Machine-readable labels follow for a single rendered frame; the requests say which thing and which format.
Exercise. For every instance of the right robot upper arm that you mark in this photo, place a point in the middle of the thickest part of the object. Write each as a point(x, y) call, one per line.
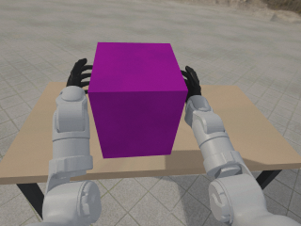
point(238, 201)

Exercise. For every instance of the carton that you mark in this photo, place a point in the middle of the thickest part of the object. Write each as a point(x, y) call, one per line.
point(137, 94)

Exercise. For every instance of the left robot hand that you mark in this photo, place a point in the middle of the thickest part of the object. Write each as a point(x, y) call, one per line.
point(77, 76)

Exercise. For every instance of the robot right forearm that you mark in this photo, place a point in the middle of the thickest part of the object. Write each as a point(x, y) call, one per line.
point(220, 158)

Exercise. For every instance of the left robot upper arm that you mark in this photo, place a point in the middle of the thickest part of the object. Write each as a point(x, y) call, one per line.
point(76, 203)

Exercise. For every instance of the robot left forearm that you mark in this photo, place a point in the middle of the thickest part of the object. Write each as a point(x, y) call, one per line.
point(70, 136)

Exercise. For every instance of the table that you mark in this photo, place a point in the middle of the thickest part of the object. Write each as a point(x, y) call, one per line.
point(258, 142)

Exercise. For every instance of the right robot hand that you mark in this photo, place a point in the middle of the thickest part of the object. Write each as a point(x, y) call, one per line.
point(191, 82)

